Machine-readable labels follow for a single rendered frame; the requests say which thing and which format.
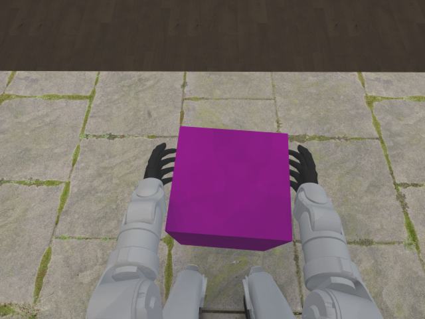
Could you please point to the carton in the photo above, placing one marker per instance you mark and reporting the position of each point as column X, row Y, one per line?
column 230, row 189

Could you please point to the right robot hand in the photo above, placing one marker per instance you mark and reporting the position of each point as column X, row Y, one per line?
column 306, row 168

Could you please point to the robot left upper arm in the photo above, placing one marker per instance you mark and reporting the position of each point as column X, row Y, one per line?
column 128, row 299

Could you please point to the robot left thigh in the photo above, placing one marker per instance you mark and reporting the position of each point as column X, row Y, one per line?
column 186, row 296

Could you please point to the robot left shin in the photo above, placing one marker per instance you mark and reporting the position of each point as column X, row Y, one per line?
column 191, row 267

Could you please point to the left robot hand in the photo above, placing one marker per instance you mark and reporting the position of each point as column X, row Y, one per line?
column 155, row 163

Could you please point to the robot right forearm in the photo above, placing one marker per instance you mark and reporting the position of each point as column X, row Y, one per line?
column 327, row 260

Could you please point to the robot right upper arm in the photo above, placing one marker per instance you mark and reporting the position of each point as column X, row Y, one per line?
column 324, row 303

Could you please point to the robot left forearm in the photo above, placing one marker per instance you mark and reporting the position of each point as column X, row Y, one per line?
column 135, row 255

